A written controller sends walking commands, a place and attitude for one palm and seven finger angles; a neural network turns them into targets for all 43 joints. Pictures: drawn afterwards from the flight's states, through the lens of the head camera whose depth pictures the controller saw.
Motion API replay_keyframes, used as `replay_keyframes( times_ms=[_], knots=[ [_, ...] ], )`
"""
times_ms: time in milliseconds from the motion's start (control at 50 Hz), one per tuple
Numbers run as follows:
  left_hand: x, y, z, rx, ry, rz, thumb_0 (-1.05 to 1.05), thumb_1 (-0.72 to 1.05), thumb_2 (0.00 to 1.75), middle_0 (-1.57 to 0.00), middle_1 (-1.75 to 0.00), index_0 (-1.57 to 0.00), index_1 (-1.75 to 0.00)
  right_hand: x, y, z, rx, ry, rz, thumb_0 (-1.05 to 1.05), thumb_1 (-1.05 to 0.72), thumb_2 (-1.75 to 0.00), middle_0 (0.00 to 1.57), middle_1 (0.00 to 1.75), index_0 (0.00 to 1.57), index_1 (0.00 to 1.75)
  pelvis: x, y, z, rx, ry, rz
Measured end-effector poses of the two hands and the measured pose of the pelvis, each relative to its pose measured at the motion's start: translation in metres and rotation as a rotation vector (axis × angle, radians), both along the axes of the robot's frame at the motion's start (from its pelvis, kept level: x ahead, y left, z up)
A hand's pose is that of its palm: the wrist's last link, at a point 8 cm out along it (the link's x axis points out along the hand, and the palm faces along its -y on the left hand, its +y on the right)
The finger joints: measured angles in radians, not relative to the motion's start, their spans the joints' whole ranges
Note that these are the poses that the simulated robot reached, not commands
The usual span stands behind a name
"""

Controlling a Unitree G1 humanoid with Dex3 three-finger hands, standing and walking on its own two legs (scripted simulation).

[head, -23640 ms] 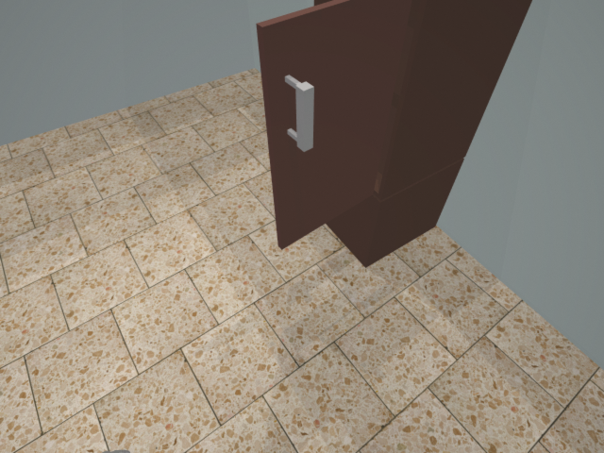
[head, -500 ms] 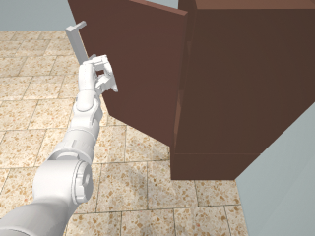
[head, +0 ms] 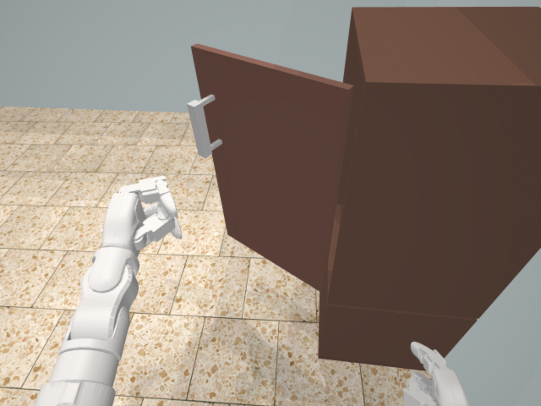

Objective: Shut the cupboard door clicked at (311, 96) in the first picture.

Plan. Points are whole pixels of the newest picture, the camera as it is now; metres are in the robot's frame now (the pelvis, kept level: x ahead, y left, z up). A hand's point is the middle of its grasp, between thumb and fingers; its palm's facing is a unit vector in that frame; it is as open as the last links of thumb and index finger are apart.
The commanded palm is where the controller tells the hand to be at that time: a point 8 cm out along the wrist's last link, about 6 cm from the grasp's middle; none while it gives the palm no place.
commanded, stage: draw the hand back to the body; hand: left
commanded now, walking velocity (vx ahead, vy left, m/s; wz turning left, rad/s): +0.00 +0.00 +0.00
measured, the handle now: (207, 126) +0.67 +0.18 +0.09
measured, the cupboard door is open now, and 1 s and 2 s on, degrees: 60 60 60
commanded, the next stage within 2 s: step back with the hand held close in 0.98 s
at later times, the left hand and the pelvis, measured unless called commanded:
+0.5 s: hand (61, 276) +0.23 +0.26 +0.16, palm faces +0.37 -0.85 -0.37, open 5.3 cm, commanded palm +0.18 +0.30 +0.18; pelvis +0.02 +0.02 +0.01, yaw +1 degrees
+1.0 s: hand (37, 292) +0.20 +0.27 +0.16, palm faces +0.46 -0.80 -0.39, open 7.4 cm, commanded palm +0.15 +0.31 +0.18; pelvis +0.02 +0.01 +0.01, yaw +1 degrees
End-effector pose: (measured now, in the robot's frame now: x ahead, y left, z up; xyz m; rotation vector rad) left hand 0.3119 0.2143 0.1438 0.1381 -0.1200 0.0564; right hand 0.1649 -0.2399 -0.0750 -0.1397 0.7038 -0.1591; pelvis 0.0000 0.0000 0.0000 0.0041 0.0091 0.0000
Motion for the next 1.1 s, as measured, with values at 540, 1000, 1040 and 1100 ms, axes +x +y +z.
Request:
replay_keyframes(
  times_ms=[540,1000,1040,1100],
  knots=[
    [-0.13,0.091,0.029,0.264,0.022,0.353,0.02,0.89,0.9,-0.52,-0.64,-0.53,-0.65,0.019,0.042,-0.008,0.02,0.067,0.107,0.01,-0.9,-0.9,0.2,0.3,0.21,0.3,0.019,0.016,0.01,-0.007,-0.067,0.014],
    [-0.152,0.091,0.037,0.287,-0.015,0.424,0.02,0.89,0.9,-0.22,-0.3,-0.22,-0.31,0.04,0.036,0.007,-0.007,-0.028,0.131,0.01,-0.91,-0.9,0.2,0.3,0.21,0.29,0.021,0.005,0.01,-0.005,-0.066,0.023],
    [-0.151,0.09,0.041,0.297,-0.023,0.421,0.02,0.89,0.9,-0.21,-0.3,-0.22,-0.3,0.038,0.035,0.006,-0.003,-0.026,0.128,0.01,-0.9,-0.9,0.2,0.3,0.21,0.29,0.021,0.005,0.01,-0.006,-0.068,0.021],
    [-0.151,0.09,0.044,0.312,-0.023,0.422,0.02,0.89,0.9,-0.21,-0.3,-0.22,-0.3,0.036,0.033,0.002,0.003,-0.013,0.121,0.01,-0.9,-0.9,0.2,0.3,0.21,0.29,0.021,0.005,0.01,-0.005,-0.067,0.02]
  ],
)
